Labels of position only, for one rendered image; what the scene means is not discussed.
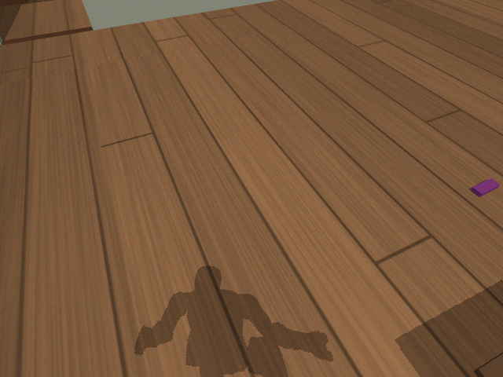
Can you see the small box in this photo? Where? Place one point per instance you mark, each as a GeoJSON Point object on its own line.
{"type": "Point", "coordinates": [485, 187]}

